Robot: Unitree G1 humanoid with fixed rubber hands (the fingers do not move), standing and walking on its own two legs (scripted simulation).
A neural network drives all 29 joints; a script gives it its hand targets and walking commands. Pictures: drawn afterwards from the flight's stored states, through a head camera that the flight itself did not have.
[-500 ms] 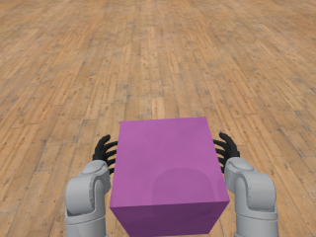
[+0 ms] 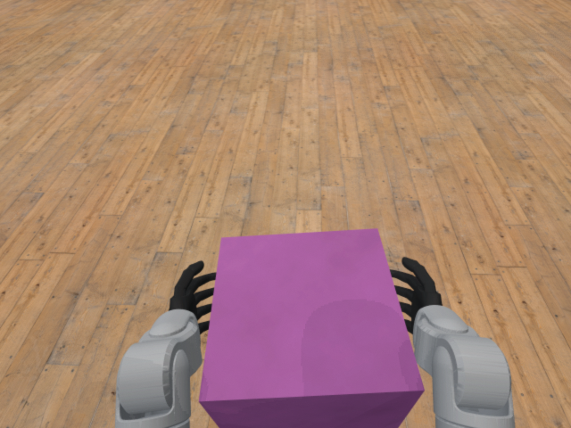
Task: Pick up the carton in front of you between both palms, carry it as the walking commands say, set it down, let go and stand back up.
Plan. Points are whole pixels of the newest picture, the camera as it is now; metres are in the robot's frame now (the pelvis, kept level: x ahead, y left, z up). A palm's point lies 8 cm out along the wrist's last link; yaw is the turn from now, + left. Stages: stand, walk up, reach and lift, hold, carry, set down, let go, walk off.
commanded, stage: carry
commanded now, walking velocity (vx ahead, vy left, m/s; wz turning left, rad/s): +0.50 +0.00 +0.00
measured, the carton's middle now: (305, 345) +0.24 +0.00 +0.00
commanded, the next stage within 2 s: none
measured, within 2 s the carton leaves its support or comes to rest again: neither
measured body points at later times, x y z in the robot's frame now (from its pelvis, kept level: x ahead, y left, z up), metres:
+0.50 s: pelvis +0.25 +0.03 +0.00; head +0.25 +0.05 +0.45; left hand +0.52 +0.17 +0.09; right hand +0.51 -0.13 +0.10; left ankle +0.31 +0.11 -0.73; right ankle +0.19 -0.09 -0.73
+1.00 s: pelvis +0.31 +0.01 +0.00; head +0.29 +0.02 +0.45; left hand +0.58 +0.15 +0.08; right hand +0.56 -0.16 +0.09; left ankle +0.31 +0.11 -0.73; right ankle +0.21 -0.10 -0.73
